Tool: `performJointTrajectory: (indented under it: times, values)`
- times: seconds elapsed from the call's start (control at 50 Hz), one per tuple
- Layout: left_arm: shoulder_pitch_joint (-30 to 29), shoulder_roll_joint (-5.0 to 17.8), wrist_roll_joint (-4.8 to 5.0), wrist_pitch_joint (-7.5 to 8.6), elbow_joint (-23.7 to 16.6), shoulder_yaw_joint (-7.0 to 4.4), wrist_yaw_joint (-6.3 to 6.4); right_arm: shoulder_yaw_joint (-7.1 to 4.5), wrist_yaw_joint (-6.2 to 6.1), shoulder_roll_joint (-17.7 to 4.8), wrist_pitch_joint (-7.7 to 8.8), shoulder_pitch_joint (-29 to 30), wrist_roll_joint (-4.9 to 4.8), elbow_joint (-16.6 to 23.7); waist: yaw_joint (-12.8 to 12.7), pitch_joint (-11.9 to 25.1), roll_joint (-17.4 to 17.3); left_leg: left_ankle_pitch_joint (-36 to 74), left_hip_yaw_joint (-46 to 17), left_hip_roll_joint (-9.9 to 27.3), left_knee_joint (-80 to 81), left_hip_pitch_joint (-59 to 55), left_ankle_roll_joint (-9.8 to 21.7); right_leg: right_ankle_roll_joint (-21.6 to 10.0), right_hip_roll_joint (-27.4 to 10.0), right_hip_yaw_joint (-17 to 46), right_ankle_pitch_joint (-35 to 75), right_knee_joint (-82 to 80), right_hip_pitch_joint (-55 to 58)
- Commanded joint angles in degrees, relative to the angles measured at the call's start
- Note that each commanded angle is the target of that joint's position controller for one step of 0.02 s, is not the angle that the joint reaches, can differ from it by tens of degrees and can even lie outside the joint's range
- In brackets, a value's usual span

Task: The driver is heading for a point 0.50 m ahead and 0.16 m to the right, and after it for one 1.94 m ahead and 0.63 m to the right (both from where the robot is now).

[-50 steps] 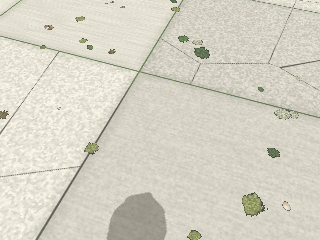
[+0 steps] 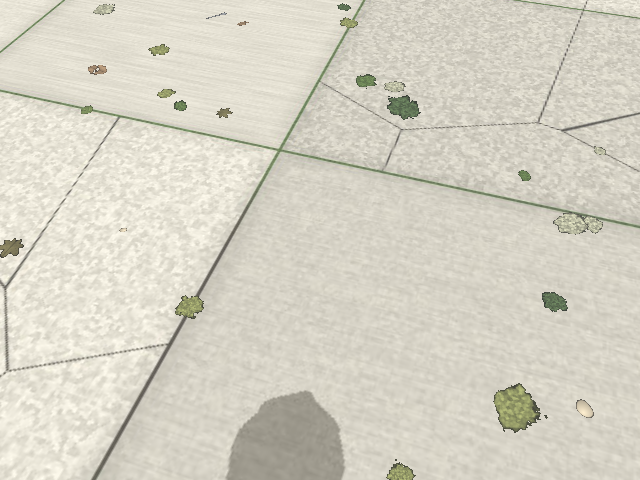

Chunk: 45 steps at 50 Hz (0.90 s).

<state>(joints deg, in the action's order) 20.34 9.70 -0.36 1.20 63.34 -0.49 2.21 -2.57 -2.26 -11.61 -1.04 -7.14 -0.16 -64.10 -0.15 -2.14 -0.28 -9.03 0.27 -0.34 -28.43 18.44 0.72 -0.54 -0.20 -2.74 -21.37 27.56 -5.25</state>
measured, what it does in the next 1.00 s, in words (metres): walks ahead, turning right: right foot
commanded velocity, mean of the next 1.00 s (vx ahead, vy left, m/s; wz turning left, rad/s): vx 0.38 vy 0.00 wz -0.27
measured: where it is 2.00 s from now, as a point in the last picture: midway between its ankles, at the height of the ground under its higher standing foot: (441, 302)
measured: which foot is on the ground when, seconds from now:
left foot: down 0.00-0.80, up 0.82-1.00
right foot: down 0.00-0.28, up 0.30-0.76, down 0.78-1.00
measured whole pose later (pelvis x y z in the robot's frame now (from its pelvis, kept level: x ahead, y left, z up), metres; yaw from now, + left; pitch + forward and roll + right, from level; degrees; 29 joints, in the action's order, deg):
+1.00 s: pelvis +0.41 -0.06 +0.01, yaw -20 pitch +1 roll +0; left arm 15.1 14.0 0.6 4.3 48.3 -4.5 -1.8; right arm -3.3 -0.9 -16.3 7.1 -6.8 0.1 -47.9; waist -1.5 -2.3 -1.4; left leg -16.5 -4.5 7.0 -63.9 34.2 -0.2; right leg -7.1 7.7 1.1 -8.1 21.9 -14.5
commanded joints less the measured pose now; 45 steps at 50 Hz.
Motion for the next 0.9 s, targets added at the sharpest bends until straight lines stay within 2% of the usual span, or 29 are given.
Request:
performJointTrajectory:
  times: [0.02, 0.06, 0.1, 0.12, 0.14, 0.2, 0.24, 0.26, 0.28, 0.3, 0.32, 0.34, 0.36, 0.38, 0.4, 0.44, 0.5, 0.54, 0.66, 0.68, 0.72, 0.76, 0.78, 0.8, 0.82, 0.84, 0.86, 0.88, 0.9]
  values:
    - [6.71, 4.7, 0.09, 0.16, 0.11, -0.81, 0.17, -0.63, -0.19, -5.17, 0.4, -0.54, -0.02, 1.28, -0.16, 0.41, 1.06, 0.11, -2.45, 1.83, 2.39, -10.1, 2.65, -1.4, -2.44, 2.39, -0.74, -8.48, -11.45]
    - [6.43, 7.28, 0.67, -0.05, -0.59, -1.73, 0.48, -1.01, -0.16, -5.77, 0.53, -0.58, -0.46, 1.29, -0.45, -2.63, 4.0, -16.42, 0.97, -1.38, -1.9, -4.91, 2.33, -4.44, -4.16, 5.92, -15.39, -10.74, -12.72]
    - [7.64, 10.67, 1.37, 0.54, -1.6, -2.94, 0.73, -1.03, 0.53, -5.35, 2.04, 3.79, -0.81, 3.47, -2.34, -7.48, 8.6, -16.74, 4.02, -2.42, -10.75, 6.38, 2.12, -9.69, -12.8, 17.22, -25.37, -17.39, -9.8]
    - [6.66, 12.4, 1.6, 1.17, -1.95, -3.7, 0.78, -0.86, 1.1, -4.81, 3.12, 5.51, -0.97, 4.6, -2.45, -10.23, 10.1, -13.35, 2.81, 0.29, -15.24, 11.14, 2.63, -12.14, -18.04, 22.64, -23.87, -19.19, -8.37]
    - [6.56, 11.76, 1.39, 1.85, -2.18, -3.79, 0.73, -0.93, 1.61, -4.91, 4.03, 6.13, -1.16, 5.14, -2.37, -11.28, 9.41, -14.19, 1.6, 2.25, -17.95, 15.83, 3.19, -13.22, -20.24, 24.2, -19.19, -19.12, -5.2]
    - [7.02, 10.1, 1.8, 2.75, -2.55, -3.81, -0.12, -0.95, 2.83, -4.63, 6.12, 6.44, -2.13, 6.41, -1.78, -10.74, 7.2, -17.33, 1.82, 4.05, -12.4, 18.01, 4.13, -11.22, -18.34, 18.85, -4.23, -15.09, 1.77]
    - [4.08, 10.92, 1.97, 2.37, -3.69, -3.9, -0.71, -1.73, 3.22, -4.67, 6.52, -1.69, -2.21, 3.31, 2.49, -6.57, 6.55, -7.29, 7.23, -0.93, -2.71, -2.37, 3.7, -8.43, -13.05, 11.36, 4.88, -9.87, -7.18]
    - [3.31, 11.37, 1.64, 2.49, -4.23, -3.86, -0.87, -2.94, 3.18, -6.47, 6.3, -9.18, -2.07, 0.7, 5.58, -2.58, 5.96, -4.0, 7.39, -3.08, -2.58, -13.91, 3.86, -7.14, -10.27, 8.26, 16.29, -3.24, -11.78]
    - [0.52, 9.72, 1.51, 2.88, -5.64, -3.29, -1.03, -4.44, 2.86, -10.66, 6.24, -18.22, -1.81, -0.98, 9.75, 1.34, -1.91, -7.7, -5.39, 4.9, 2.98, -23.49, 7.23, -3.65, -5.21, 1.96, 22.31, 14.35, -18.67]
    - [1.37, 4.41, 1.46, 4.03, -8.09, -1.97, -0.91, -5.2, 2.86, -16.0, 6.43, -25.78, -1.43, -1.48, 10.12, 7.81, -18.06, -14.21, -35.56, 20.32, 15.24, -33.59, 16.54, 0.22, 3.37, -0.63, -1.13, 36.59, -32.54]
    - [-1.55, 6.08, 2.67, 5.15, -9.07, -2.57, -1.08, -3.08, 3.06, -10.88, 7.27, -21.83, -0.56, -1.22, 7.77, 6.15, -11.87, -16.43, -42.18, 23.02, 18.09, -30.49, 17.37, -1.27, 1.57, 8.54, -8.81, 46.97, -37.52]
    - [-2.77, 7.06, 4.08, 5.65, -9.57, -2.88, -1.55, -2.16, 2.89, -8.51, 7.83, -16.47, -0.53, 0.63, 5.63, 1.09, -8.28, -15.58, -34.0, 22.53, 17.23, -26.3, 15.32, -3.43, -1.29, 10.12, -4.91, 50.13, -41.14]
    - [-3.09, 7.55, 4.1, 5.75, -9.18, -3.13, -1.68, -1.29, 3.06, -6.39, 8.1, -12.52, -0.4, 1.97, 3.87, -0.66, -4.21, -12.64, -25.41, 19.91, 17.77, -22.53, 12.65, -4.78, -4.09, 9.74, 0.85, 48.36, -40.18]
    - [-3.35, 7.57, 3.5, 5.57, -8.91, -3.69, -1.55, -0.81, 3.29, -5.7, 8.21, -10.32, -0.18, 2.59, 2.55, -2.34, -2.58, -8.14, -18.96, 17.81, 18.67, -19.21, 10.56, -5.26, -5.64, 9.53, 5.08, 44.58, -38.9]
    - [-2.84, 8.11, 3.05, 4.91, -8.6, -4.3, -1.59, -0.3, 3.26, -4.55, 8.17, -9.67, 0.17, 2.67, 1.38, -2.47, -3.3, -3.35, -12.72, 15.15, 19.27, -16.84, 8.47, -5.42, -6.76, 9.2, 7.59, 41.63, -35.82]
    - [-2.22, 6.46, 3.02, 3.51, -8.13, -4.47, -2.07, -0.11, 2.74, -4.81, 7.95, -11.8, 0.74, 2.08, 0.84, -2.4, -4.0, 4.09, -6.22, 13.42, 19.94, -15.09, 7.57, -4.75, -6.65, 8.33, 10.08, 39.31, -34.26]
    - [-7.42, 5.34, 2.51, 2.6, -10.66, -4.34, -2.35, -0.45, 1.61, -7.44, 7.84, -13.29, 1.34, 2.05, 0.93, -4.09, -1.92, 9.13, -2.2, 14.33, 21.89, -14.6, 8.64, -2.78, -6.51, 8.91, 14.98, 34.2, -39.22]
    - [-11.79, 5.09, 2.3, 2.77, -12.89, -4.01, -2.64, -0.46, 1.04, -7.83, 7.7, -12.19, 1.55, 3.06, 1.2, -5.0, -1.88, 10.57, 1.44, 13.61, 22.86, -13.64, 8.12, -2.1, -6.17, 7.92, 19.79, 26.4, -39.64]
    - [-23.57, 3.97, 1.9, 3.01, -18.78, -2.6, -4.97, -1.01, 0.34, -9.15, 6.88, -17.26, 0.25, 3.24, 4.06, -6.98, -1.14, 17.6, 9.18, 15.19, 21.21, -20.23, 7.09, -3.75, -4.84, 0.43, 23.62, 11.69, -37.96]
    - [-24.22, 4.2, 1.96, 3.03, -19.64, -2.64, -5.44, -1.18, 0.34, -9.58, 6.48, -17.35, 0.1, 3.44, 3.62, -6.69, -1.62, 22.31, 10.17, 15.75, 19.23, -22.31, 6.71, -4.57, -4.19, -0.59, 21.79, 10.38, -37.27]
    - [-22.87, 6.03, 2.02, 3.02, -20.79, -3.48, -6.24, -1.66, 0.06, -11.3, 5.73, -16.01, 0.02, 4.63, 1.13, -3.43, -4.3, 42.78, 12.11, 16.55, 12.24, -25.14, 5.71, -6.68, -0.86, -3.98, 16.83, 9.73, -31.07]
    - [-12.55, 10.48, 2.33, 2.62, -19.38, -5.68, -6.61, -2.21, -0.34, -13.28, 4.75, -13.96, 0.26, 6.2, -5.2, 3.73, -7.47, 58.11, 12.86, 16.55, -3.53, -24.57, 4.56, -9.44, 3.52, -5.76, 12.37, 9.99, -16.89]
    - [-3.46, 14.14, 2.4, 2.33, -17.23, -7.67, -6.01, -2.15, -0.28, -13.58, 4.69, -12.45, 0.02, 7.37, -10.17, 8.58, -6.48, 53.05, 13.42, 14.35, -16.76, -17.96, 2.84, -11.6, 4.91, -3.86, 14.74, 5.83, -2.4]
    - [3.18, 19.02, 2.2, 1.57, -15.83, -9.07, -4.44, -1.2, 0.16, -10.54, 5.47, -13.68, 1.17, 9.16, -10.31, 14.16, 4.07, 20.71, 13.14, 9.98, -36.84, -1.71, 0.57, -15.11, -5.85, 14.12, 12.22, 5.07, 14.46]
    - [1.37, 21.43, 1.5, 2.1, -17.54, -8.9, -4.5, 0.92, 1.5, -3.46, 7.93, -18.13, 0.14, 12.01, -3.89, 22.71, 14.09, -22.98, 2.28, -3.01, -56.19, 18.99, -1.53, -27.04, -19.77, 50.86, 0.78, -6.62, 29.19]
    - [2.5, 16.53, 0.9, 2.54, -17.03, -7.52, -4.5, -0.48, 2.33, -9.17, 10.5, -9.39, -1.9, 14.08, -7.59, 21.24, 7.14, -20.74, -7.44, -0.21, -58.56, 25.09, 0.67, -23.13, -18.32, 50.23, -0.19, -12.33, 28.02]
    - [-0.34, 13.95, 0.86, 3.23, -17.06, -6.83, -4.35, -0.8, 2.49, -10.27, 11.31, -5.78, -3.15, 15.95, -6.23, 13.47, 5.75, -15.84, -6.57, 2.37, -55.46, 27.92, 2.18, -20.43, -16.59, 40.87, 3.59, -12.45, 20.92]
    - [-5.52, 12.26, 1.16, 3.88, -18.25, -6.18, -4.64, -0.92, 1.94, -10.02, 11.39, -5.35, -2.28, 15.63, -2.79, 8.26, -1.41, -11.79, -6.23, 5.15, -50.05, 24.96, 2.25, -18.6, -13.92, 33.43, 10.84, -12.99, 10.47]
    - [-9.32, 10.81, 0.92, 4.2, -19.33, -5.67, -4.69, -1.68, 1.46, -10.74, 10.68, -6.28, -1.18, 15.2, -0.32, 6.33, -2.38, -9.93, -6.09, 7.01, -45.27, 20.46, 1.76, -17.32, -11.72, 27.98, 16.24, -13.44, 2.64]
